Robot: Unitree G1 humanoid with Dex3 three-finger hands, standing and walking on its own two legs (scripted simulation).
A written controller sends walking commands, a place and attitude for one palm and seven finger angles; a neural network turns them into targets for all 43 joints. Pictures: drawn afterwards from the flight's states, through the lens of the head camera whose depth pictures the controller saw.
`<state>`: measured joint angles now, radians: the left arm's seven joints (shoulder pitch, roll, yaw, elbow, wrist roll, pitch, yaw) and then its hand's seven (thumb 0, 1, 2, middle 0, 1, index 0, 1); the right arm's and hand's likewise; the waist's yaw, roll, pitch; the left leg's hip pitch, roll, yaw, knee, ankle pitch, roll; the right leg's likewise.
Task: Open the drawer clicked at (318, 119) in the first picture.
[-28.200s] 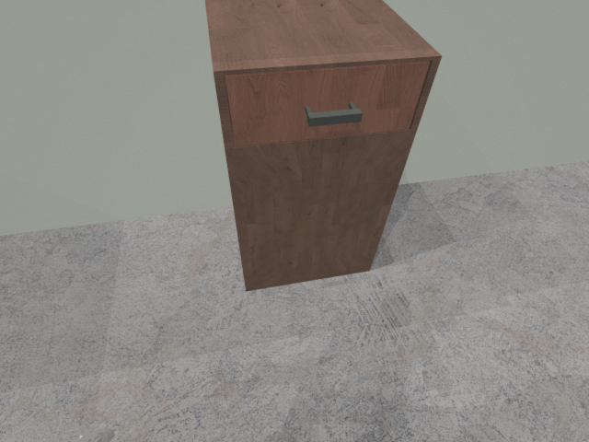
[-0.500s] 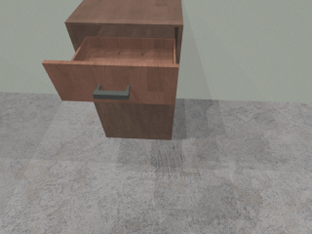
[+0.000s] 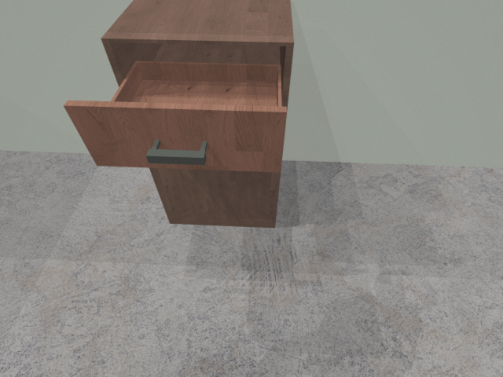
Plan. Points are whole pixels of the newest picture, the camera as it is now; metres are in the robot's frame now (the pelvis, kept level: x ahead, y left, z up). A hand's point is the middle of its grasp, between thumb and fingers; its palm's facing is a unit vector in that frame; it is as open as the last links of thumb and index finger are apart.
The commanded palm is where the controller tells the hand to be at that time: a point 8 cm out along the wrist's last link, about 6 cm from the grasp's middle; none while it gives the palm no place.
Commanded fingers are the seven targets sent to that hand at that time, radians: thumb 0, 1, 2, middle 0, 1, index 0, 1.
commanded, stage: come to a stop and stand still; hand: left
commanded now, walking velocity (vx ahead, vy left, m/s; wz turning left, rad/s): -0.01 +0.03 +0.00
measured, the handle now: (178, 150) +0.56 +0.19 +0.01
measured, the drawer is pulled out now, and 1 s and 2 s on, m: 0.29 0.29 0.29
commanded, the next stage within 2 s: look again from close up in 0.88 s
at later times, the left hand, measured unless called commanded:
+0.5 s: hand out of the picture +0.04 +0.22 -0.18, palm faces +0.01 -0.98 -0.21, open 7.3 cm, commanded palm none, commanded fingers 0.00 0.90 0.90 -0.20 -0.30 -0.20 -0.30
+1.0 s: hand out of the picture -0.05 +0.22 -0.18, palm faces +0.01 -0.99 -0.16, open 7.3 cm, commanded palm none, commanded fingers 0.00 0.90 0.90 -0.20 -0.30 -0.20 -0.30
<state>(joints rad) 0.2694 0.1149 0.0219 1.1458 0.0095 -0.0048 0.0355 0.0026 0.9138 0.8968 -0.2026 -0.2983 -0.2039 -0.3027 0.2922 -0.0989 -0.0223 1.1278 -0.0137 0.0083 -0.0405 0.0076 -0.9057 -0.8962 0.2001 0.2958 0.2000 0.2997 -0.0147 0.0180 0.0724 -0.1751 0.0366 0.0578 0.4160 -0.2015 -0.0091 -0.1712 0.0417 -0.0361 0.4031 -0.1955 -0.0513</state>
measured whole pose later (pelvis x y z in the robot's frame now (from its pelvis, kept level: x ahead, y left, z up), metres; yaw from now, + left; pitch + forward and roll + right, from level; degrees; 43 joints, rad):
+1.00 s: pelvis -0.02 +0.06 +0.00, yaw -1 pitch -3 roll +0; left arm 0.36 0.13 -0.02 1.12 0.02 -0.01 0.04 0.00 0.91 0.90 -0.20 -0.30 -0.20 -0.30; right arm 0.28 -0.14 -0.01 1.14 -0.01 -0.01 -0.01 0.01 -0.90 -0.90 0.20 0.30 0.20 0.30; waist 0.00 -0.01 0.03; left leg -0.19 -0.05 0.11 0.41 -0.18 0.09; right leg -0.20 -0.05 0.01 0.43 -0.18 0.04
